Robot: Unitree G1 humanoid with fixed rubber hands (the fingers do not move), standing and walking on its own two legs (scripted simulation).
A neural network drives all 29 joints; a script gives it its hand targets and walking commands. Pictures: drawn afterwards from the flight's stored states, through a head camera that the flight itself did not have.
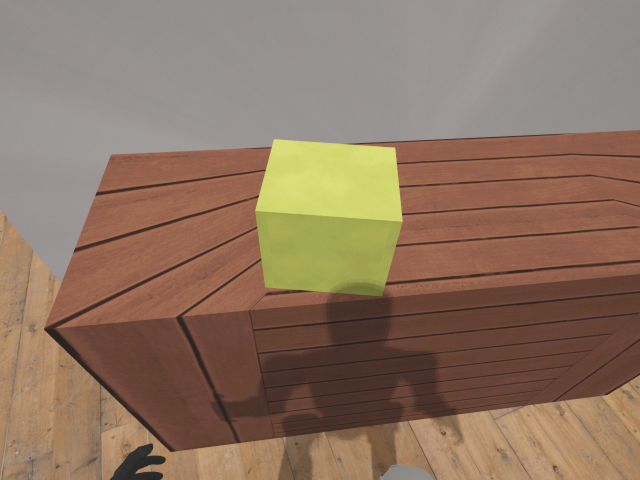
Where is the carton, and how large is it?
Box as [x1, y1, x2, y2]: [255, 139, 402, 295]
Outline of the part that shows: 274,139 255,209 265,286 381,295 402,221 394,148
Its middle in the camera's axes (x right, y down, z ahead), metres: +0.01 -0.03 +0.61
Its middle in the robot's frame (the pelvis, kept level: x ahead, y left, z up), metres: +0.48 +0.00 +0.03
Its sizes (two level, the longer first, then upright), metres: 0.190 0.161 0.174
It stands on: a pedestal, 0.72 m high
